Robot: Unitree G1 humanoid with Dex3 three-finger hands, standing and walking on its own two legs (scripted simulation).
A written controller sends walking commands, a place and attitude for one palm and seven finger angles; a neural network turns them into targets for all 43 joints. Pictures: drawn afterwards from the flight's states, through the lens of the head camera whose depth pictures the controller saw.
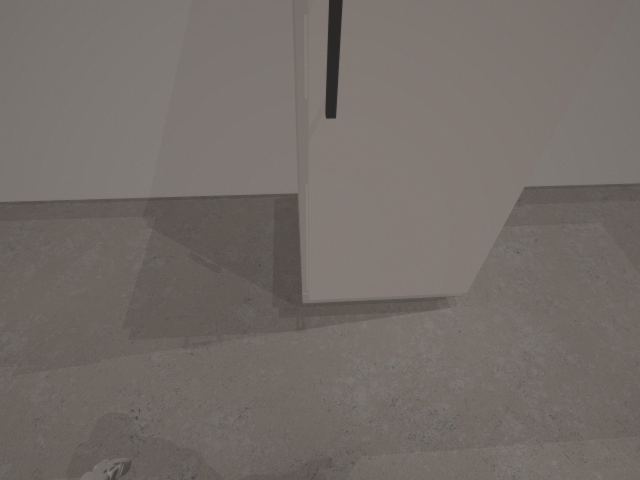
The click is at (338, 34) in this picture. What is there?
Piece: fridge door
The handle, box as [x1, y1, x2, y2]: [325, 0, 342, 118]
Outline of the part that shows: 342,0 329,0 325,109 326,118 335,117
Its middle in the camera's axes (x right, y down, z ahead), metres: +0.02 -0.35 +0.67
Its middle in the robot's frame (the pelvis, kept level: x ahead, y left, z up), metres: +0.76 +0.02 +0.21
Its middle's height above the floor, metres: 0.98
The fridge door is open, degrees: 0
